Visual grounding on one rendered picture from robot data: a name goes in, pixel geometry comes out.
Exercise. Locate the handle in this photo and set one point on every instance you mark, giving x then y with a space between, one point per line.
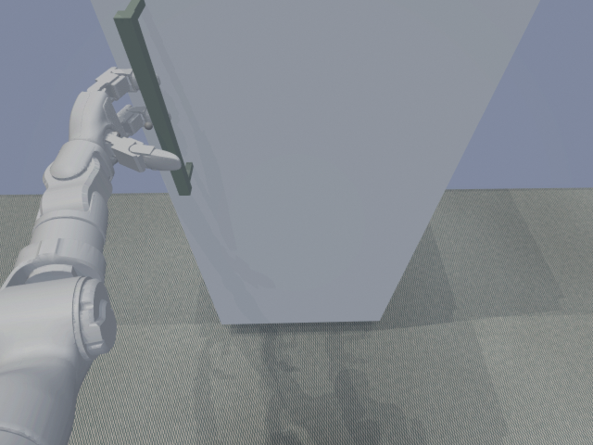
134 44

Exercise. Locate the fridge door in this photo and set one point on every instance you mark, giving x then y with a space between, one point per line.
323 134

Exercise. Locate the robot left upper arm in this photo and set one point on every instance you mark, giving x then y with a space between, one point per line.
50 333

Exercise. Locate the left robot forearm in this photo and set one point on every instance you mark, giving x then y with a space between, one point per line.
71 225

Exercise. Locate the robot left hand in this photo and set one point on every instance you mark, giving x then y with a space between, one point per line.
94 119

